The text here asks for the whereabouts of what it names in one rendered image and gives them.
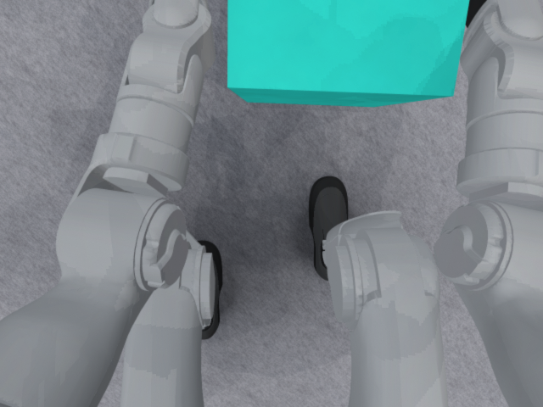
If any right robot forearm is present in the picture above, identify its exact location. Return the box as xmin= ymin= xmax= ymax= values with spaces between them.
xmin=456 ymin=0 xmax=543 ymax=212

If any left robot forearm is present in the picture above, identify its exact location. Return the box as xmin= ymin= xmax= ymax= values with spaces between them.
xmin=56 ymin=0 xmax=216 ymax=260

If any right robot shin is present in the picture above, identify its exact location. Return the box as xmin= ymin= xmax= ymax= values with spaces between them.
xmin=322 ymin=211 xmax=440 ymax=302

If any carton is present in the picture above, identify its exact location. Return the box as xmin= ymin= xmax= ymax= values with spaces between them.
xmin=227 ymin=0 xmax=469 ymax=107

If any left robot upper arm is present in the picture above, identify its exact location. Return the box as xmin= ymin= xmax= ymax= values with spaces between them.
xmin=0 ymin=188 xmax=188 ymax=407

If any right robot upper arm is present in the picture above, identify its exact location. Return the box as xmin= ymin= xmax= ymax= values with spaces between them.
xmin=434 ymin=200 xmax=543 ymax=407

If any right robot hand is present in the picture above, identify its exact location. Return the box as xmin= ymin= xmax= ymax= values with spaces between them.
xmin=466 ymin=0 xmax=487 ymax=28

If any robot left foot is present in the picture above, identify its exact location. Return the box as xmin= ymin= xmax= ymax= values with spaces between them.
xmin=197 ymin=241 xmax=222 ymax=339

